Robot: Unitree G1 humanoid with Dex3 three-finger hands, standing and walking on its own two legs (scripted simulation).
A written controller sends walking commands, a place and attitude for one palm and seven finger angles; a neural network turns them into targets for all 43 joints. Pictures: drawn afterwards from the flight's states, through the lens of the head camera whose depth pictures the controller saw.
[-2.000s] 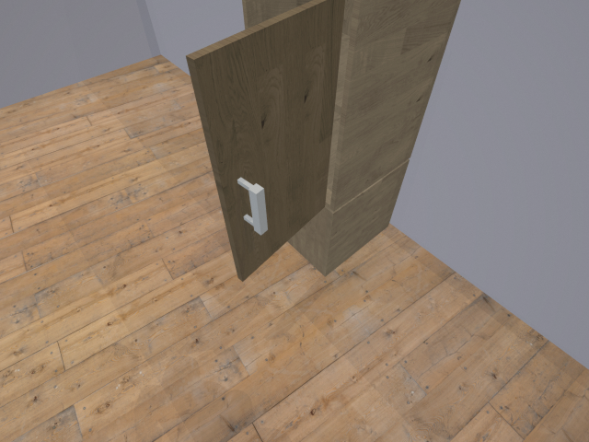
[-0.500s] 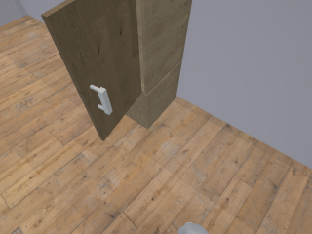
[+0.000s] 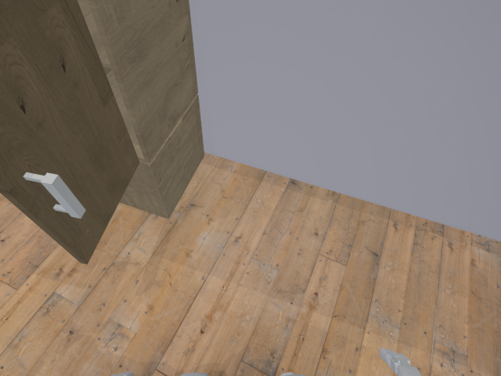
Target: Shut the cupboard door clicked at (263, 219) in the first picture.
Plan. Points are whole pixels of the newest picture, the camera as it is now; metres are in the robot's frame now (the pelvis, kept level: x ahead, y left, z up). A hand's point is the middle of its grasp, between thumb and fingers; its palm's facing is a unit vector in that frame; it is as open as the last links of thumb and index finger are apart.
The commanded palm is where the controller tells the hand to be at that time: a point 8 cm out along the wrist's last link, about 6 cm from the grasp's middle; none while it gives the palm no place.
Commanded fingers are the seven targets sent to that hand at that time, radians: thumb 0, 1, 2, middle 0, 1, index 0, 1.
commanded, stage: walk around to get in front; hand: left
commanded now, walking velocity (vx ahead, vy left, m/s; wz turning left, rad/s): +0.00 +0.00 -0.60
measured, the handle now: (55, 195) +0.40 +0.41 -0.06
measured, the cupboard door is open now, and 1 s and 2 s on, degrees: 98 98 98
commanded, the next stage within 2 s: none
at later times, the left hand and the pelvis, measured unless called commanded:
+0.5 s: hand (190, 331) +0.20 +0.12 -0.15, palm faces -0.32 -0.91 -0.28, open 7.4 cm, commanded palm none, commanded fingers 0.00 0.90 0.90 -0.20 -0.30 -0.20 -0.30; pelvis +0.02 -0.04 +0.00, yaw -18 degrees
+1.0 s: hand (222, 307) +0.25 +0.07 -0.15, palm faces -0.58 -0.79 -0.20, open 7.4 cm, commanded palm none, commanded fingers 0.00 0.90 0.90 -0.20 -0.30 -0.20 -0.30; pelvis +0.05 -0.04 +0.01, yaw -37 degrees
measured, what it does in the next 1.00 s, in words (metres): steps on the spot, turning right: right foot, then left foot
